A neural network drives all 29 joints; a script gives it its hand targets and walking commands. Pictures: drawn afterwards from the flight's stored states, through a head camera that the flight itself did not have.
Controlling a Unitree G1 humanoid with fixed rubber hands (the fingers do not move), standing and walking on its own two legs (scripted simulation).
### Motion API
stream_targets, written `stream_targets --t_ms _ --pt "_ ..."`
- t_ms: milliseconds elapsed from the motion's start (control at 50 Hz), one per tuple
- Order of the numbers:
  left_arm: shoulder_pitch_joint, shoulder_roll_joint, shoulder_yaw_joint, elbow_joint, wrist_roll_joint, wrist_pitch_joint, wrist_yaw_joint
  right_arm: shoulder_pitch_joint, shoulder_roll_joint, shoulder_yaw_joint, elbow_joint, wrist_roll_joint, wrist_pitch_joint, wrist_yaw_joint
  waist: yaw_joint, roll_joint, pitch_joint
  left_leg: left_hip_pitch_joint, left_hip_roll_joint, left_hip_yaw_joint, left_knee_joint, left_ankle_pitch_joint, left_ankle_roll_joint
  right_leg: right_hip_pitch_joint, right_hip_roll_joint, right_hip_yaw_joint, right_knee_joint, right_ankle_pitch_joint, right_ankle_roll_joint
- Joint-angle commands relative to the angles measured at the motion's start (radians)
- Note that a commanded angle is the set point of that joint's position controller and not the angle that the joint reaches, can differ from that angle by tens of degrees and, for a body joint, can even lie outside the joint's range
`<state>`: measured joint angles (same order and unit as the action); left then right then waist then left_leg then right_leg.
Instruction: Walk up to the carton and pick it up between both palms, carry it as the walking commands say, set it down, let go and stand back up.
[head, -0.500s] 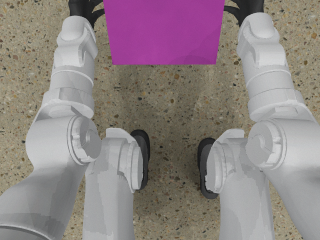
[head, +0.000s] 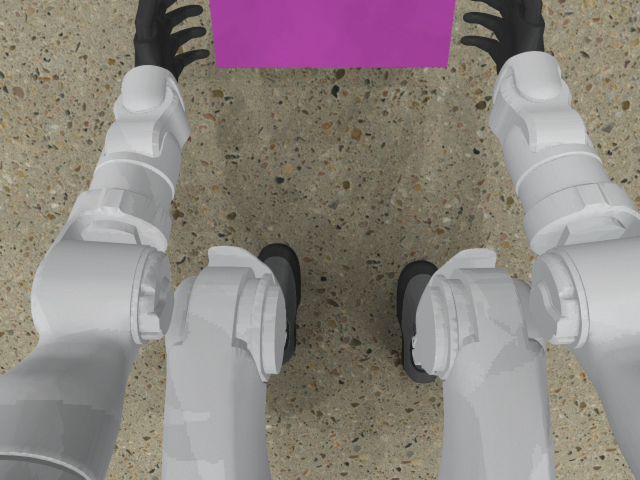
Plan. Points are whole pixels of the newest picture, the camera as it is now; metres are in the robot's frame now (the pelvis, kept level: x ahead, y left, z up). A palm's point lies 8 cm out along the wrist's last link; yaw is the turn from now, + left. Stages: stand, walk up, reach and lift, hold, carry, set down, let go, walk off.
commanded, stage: set down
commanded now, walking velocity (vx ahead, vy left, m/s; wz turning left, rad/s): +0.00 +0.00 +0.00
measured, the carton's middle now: out of the picture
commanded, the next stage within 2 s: let go in 1.74 s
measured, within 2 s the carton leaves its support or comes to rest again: rests again in 0.18 s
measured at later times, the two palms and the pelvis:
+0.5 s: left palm (136, 47) +0.50 +0.22 -0.16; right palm (554, 29) +0.52 -0.16 -0.16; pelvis +0.00 +0.00 +0.00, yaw +1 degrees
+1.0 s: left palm out of the picture +0.50 +0.23 +0.00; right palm out of the picture +0.52 -0.16 +0.00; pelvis +0.01 +0.00 +0.11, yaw +1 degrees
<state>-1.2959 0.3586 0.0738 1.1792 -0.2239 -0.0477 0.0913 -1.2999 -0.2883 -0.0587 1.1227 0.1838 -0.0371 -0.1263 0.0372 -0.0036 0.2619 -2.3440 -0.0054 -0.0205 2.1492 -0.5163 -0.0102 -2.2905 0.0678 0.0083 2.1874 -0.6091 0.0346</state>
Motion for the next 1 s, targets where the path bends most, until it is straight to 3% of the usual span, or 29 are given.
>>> stream_targets --t_ms 0,120,240,460,740,980 --pt "-0.183 0.013 -0.020 -0.095 -0.051 -0.021 0.000 -0.191 -0.052 0.029 -0.093 0.040 -0.017 0.000 0.005 -0.034 -1.043 0.619 -0.013 0.004 -0.116 0.355 -0.021 0.431 -0.019 -0.009 -0.181 0.318 -0.004" --pt "-0.205 0.084 0.020 -0.061 -0.040 -0.013 -0.004 -0.239 -0.100 0.022 -0.093 0.044 -0.004 0.006 0.019 -0.047 -1.006 0.600 0.001 0.008 -0.120 0.272 -0.015 0.424 -0.032 -0.011 -0.180 0.246 0.000" --pt "-0.217 0.130 0.044 -0.062 -0.030 -0.008 -0.005 -0.231 -0.139 -0.007 -0.074 0.028 0.006 0.003 0.006 -0.029 -1.002 0.609 0.005 0.014 -0.115 0.240 -0.017 0.436 -0.036 -0.017 -0.177 0.221 -0.001" --pt "-0.147 0.142 0.079 -0.316 -0.015 0.050 0.015 -0.161 -0.158 -0.035 -0.327 0.026 0.064 -0.012 0.008 -0.007 -1.375 0.837 -0.022 0.063 -0.162 0.311 -0.016 0.625 -0.013 -0.054 -0.230 0.285 -0.002" --pt "-0.005 0.054 0.144 -0.348 0.091 0.096 -0.015 -0.018 -0.093 -0.125 -0.315 -0.074 0.103 0.028 -0.002 0.006 -1.217 0.806 -0.046 0.059 -0.360 0.277 -0.019 0.558 0.009 -0.060 -0.413 0.251 -0.002" --pt "0.050 0.052 0.178 -0.484 0.129 0.149 -0.037 0.038 -0.099 -0.170 -0.442 -0.109 0.149 0.050 -0.005 -0.001 -1.377 0.983 -0.067 0.069 -0.541 0.313 -0.022 0.740 0.025 -0.068 -0.596 0.284 0.003"
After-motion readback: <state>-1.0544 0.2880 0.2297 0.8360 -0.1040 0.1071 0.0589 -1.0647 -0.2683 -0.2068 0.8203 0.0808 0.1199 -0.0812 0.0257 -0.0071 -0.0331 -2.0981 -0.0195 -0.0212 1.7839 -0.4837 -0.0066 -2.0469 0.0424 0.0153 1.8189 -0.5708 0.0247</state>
